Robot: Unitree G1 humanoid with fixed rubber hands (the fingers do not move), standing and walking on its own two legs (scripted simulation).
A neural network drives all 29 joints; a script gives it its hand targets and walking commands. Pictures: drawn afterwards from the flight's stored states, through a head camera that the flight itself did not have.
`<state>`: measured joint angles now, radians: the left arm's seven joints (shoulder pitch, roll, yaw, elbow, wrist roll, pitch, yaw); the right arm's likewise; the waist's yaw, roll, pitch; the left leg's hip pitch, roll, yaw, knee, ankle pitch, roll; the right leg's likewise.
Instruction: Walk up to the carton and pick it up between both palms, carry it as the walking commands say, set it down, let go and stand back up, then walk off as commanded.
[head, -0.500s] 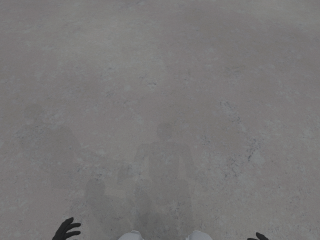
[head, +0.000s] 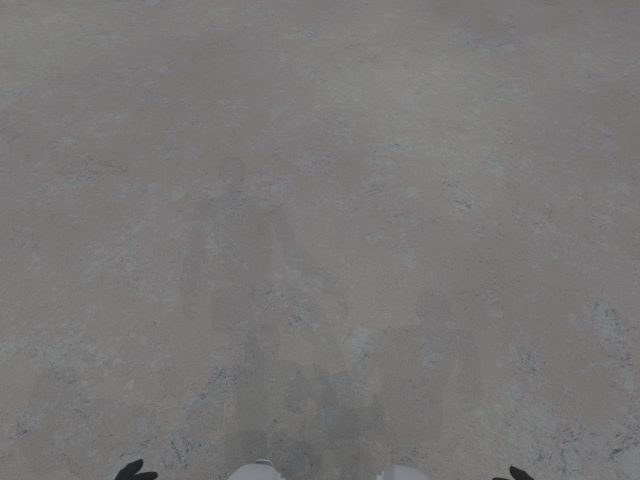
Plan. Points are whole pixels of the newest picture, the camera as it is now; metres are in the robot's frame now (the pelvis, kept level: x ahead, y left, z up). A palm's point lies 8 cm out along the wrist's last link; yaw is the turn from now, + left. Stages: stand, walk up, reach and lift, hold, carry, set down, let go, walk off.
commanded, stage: walk off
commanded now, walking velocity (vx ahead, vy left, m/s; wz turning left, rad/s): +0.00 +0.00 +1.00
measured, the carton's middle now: out of the picture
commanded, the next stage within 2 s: stand in 1.46 s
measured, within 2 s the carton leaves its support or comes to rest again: neither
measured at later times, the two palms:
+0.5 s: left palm out of the picture -0.06 +0.24 -0.12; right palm (490, 453) +0.18 -0.23 -0.11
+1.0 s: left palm out of the picture -0.17 +0.17 -0.10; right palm (440, 412) +0.23 -0.17 -0.11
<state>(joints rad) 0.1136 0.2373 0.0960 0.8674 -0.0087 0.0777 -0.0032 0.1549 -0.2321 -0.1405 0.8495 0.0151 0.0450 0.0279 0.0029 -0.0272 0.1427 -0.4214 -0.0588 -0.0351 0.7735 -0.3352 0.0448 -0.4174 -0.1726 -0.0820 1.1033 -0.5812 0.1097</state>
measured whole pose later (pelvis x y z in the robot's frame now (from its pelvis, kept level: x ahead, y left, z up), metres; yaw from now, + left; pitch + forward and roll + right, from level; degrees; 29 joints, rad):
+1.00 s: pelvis -0.03 -0.08 +0.02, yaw +56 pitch +0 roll +0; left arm 0.09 0.22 0.10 0.87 -0.01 0.05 0.00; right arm 0.18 -0.24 -0.14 0.85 0.02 0.05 0.03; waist -0.04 0.02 0.12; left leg -0.58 -0.07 -0.06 1.05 -0.36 -0.03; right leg -0.31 -0.14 -0.14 0.63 -0.31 0.05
